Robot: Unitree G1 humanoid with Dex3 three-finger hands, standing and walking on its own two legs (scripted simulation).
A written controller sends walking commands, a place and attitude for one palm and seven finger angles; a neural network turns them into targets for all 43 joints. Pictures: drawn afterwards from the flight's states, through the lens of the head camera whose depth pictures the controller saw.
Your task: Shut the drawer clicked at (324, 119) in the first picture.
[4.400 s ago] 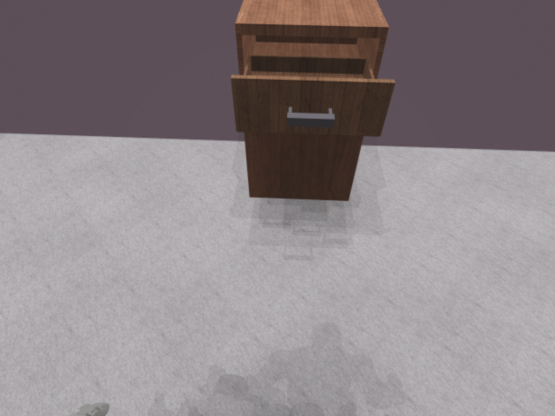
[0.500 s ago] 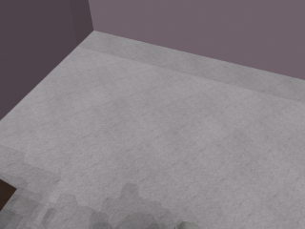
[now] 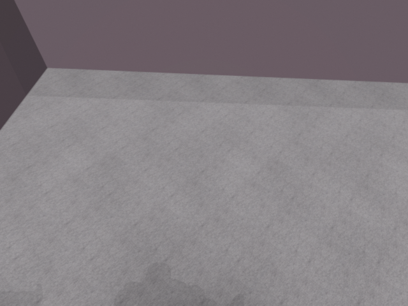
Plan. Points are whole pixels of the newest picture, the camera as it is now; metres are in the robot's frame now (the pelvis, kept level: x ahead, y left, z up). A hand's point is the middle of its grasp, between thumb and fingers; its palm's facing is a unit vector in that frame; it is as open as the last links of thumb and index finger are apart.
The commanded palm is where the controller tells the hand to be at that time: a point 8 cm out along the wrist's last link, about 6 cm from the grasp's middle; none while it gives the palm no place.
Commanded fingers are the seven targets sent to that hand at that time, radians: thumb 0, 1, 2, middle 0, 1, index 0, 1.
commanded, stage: walk to a spot facing it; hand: left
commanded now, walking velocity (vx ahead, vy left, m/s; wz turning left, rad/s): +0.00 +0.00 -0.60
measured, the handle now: out of the picture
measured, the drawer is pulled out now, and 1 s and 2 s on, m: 0.30 0.30 0.30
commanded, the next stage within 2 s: turn to face it in 0.16 s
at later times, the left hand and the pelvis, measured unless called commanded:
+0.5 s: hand (155, 268) +0.23 +0.13 -0.17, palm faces -0.22 -0.96 -0.19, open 7.4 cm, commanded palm none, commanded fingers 0.00 0.90 0.90 -0.20 -0.30 -0.20 -0.30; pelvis +0.07 -0.01 -0.01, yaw -10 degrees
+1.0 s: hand out of the picture +0.10 +0.26 -0.17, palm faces +0.17 -0.96 -0.24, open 7.4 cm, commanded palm none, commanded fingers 0.00 0.90 0.90 -0.20 -0.30 -0.20 -0.30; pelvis +0.05 +0.04 +0.00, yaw +6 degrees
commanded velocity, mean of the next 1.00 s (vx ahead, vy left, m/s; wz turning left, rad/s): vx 0.00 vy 0.00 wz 0.32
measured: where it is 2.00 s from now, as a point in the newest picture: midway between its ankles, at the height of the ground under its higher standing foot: outside the picture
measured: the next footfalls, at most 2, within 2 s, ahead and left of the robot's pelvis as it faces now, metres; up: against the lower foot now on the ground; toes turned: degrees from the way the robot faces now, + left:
left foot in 0.02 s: +0.06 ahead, +0.12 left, +0.00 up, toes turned +4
right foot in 0.42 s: +0.13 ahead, -0.15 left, +0.00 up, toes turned -19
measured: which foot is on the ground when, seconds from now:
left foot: up 0.00-0.00, down 0.02-0.44, up 0.46-0.74, down 0.76-1.00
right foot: down 0.00-0.02, up 0.04-0.40, down 0.42-0.76, up 0.78-1.00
